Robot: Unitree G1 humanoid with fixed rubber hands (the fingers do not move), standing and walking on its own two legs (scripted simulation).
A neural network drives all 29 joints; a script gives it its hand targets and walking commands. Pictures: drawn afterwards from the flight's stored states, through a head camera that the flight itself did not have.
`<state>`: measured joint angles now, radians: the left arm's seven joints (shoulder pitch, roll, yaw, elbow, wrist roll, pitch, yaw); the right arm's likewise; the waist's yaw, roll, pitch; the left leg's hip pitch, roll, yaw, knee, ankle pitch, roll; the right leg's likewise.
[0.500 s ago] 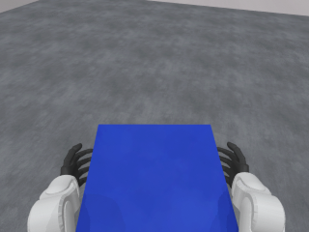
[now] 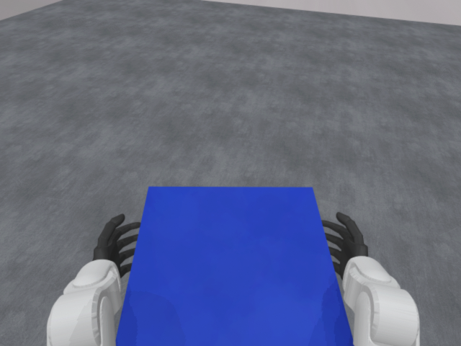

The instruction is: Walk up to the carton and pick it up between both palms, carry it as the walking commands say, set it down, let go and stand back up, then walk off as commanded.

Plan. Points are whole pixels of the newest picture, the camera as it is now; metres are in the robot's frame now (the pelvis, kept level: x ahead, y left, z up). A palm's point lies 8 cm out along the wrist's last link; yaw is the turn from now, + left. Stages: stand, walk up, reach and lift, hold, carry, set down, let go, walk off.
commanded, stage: carry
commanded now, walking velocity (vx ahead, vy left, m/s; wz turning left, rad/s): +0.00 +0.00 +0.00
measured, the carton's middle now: (230, 281) +0.25 +0.00 +0.01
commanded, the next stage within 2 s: none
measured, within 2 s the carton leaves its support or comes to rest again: neither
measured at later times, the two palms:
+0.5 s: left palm (124, 263) +0.26 +0.18 +0.05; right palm (342, 260) +0.27 -0.19 +0.05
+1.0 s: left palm (132, 262) +0.28 +0.17 +0.03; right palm (341, 263) +0.27 -0.19 +0.03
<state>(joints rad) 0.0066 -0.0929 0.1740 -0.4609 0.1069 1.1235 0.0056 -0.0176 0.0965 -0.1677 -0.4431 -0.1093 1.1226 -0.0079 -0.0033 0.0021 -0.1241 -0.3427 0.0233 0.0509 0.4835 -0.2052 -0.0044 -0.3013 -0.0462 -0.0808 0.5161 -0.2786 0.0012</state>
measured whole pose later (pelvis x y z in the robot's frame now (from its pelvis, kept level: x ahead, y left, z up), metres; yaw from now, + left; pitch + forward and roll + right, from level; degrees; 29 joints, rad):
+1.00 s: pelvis +0.00 -0.01 +0.00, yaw -1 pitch +3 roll +0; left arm -0.10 -0.08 0.19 0.03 0.20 0.70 0.00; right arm -0.12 0.09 -0.20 0.05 -0.20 0.69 0.00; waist 0.00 0.00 -0.06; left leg -0.32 0.05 0.06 0.50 -0.22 -0.02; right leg -0.29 -0.03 -0.07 0.53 -0.29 -0.01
